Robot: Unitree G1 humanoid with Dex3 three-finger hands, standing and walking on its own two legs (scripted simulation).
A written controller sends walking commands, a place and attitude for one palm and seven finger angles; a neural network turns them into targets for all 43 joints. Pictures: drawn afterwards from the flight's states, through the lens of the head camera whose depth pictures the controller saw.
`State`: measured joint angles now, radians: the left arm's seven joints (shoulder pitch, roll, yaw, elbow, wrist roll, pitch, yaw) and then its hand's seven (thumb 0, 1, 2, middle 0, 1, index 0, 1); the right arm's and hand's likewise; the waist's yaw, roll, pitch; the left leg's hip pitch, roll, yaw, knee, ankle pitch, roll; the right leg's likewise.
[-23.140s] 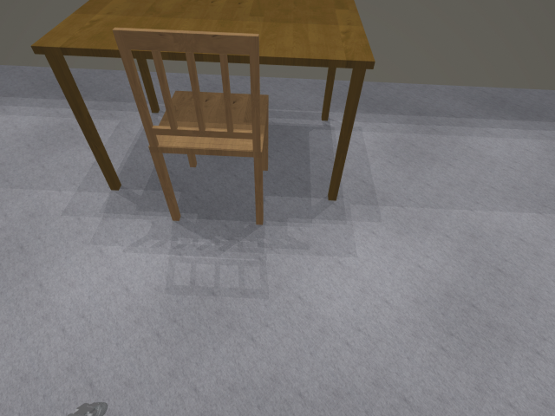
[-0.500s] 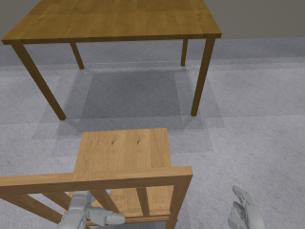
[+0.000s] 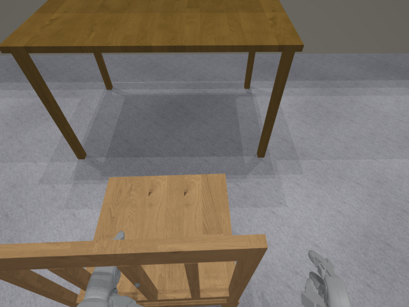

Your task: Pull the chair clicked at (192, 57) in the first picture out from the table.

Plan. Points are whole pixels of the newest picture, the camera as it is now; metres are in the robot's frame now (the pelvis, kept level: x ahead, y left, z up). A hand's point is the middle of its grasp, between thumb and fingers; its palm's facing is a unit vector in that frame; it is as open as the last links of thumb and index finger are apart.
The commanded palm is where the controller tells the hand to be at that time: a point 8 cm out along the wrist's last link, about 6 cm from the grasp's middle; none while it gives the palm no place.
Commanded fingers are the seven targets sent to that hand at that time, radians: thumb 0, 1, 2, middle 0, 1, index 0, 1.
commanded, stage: draw the fingers out of the gap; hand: left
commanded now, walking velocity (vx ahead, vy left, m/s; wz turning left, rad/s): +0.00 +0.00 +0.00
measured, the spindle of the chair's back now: (141, 281) +0.20 +0.13 -0.06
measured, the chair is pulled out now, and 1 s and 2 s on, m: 0.67 0.67 0.67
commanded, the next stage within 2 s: draw the hand back to the body in 0.66 s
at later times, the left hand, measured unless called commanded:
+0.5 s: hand out of the picture +0.11 +0.13 -0.03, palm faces +0.00 -0.99 -0.14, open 17.5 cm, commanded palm +0.07 +0.18 +0.00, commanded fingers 0.00 -0.55 0.20 0.00 0.00 0.00 0.00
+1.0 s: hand out of the picture +0.09 +0.14 +0.03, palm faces +0.13 -0.99 -0.04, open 17.5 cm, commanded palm +0.04 +0.20 +0.04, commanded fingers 0.00 -0.55 0.20 0.00 0.00 0.00 0.00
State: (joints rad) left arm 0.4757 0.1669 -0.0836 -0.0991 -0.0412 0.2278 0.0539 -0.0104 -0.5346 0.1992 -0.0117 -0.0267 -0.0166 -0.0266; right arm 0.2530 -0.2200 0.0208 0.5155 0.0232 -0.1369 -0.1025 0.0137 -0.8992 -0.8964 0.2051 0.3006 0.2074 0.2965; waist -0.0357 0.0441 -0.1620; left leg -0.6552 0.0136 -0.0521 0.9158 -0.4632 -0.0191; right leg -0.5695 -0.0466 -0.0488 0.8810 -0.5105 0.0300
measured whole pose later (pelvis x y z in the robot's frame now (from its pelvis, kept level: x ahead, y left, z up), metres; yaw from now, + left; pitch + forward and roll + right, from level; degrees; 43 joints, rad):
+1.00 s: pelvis -0.02 +0.00 -0.03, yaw +1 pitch +13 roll -2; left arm 0.96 0.15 -0.07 -0.46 -0.12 -0.14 -0.03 -0.01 -0.54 0.20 0.00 0.00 -0.01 0.00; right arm 0.24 -0.18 -0.04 0.48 0.06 -0.18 -0.11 0.01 -0.90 -0.90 0.20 0.30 0.21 0.30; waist 0.03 0.05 -0.21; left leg -0.80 0.02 -0.09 1.10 -0.52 -0.03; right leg -0.69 -0.04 -0.08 1.05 -0.57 0.02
